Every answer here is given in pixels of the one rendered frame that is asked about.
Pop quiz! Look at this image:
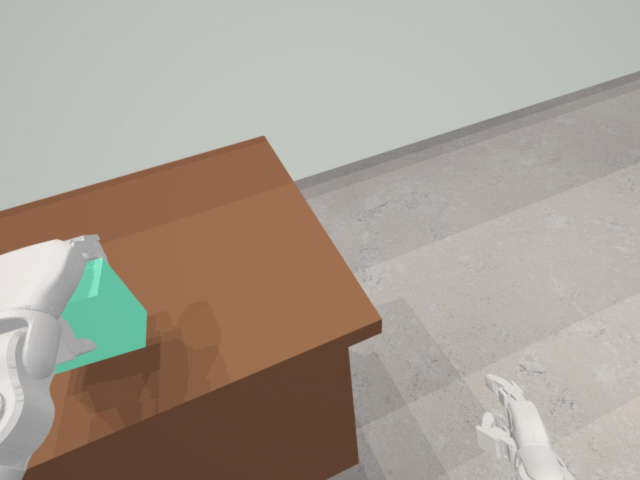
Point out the right robot hand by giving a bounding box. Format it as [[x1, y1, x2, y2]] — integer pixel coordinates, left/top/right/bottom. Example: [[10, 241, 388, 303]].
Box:
[[476, 374, 553, 465]]

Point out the robot right forearm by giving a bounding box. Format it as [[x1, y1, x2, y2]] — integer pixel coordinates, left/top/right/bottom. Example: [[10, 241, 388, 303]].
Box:
[[515, 445, 576, 480]]

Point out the robot left forearm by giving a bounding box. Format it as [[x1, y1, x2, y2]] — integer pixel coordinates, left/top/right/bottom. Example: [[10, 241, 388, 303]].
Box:
[[0, 309, 62, 480]]

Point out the left robot hand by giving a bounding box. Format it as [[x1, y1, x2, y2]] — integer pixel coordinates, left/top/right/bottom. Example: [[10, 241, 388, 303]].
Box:
[[0, 234, 110, 365]]

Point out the sponge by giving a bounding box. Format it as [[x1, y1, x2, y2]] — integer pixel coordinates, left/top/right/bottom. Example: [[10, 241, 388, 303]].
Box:
[[55, 258, 147, 374]]

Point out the table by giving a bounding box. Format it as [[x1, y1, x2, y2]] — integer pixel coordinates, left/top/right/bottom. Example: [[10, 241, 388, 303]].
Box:
[[0, 136, 382, 480]]

